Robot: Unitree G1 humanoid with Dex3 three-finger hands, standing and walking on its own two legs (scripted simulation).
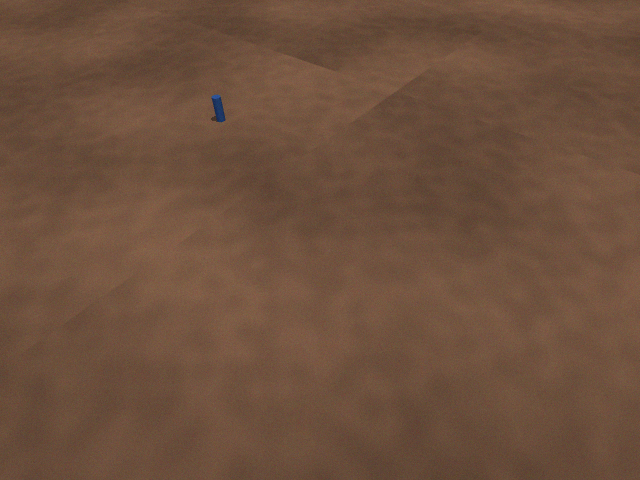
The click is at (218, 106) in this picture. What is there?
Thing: slim round
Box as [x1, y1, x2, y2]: [212, 95, 224, 121]
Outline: 213,95 212,100 217,121 223,121 224,115 220,96
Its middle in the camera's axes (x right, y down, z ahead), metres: -0.62 -0.80 +2.35
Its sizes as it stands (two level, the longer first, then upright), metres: 0.053 0.053 0.152
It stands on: the floor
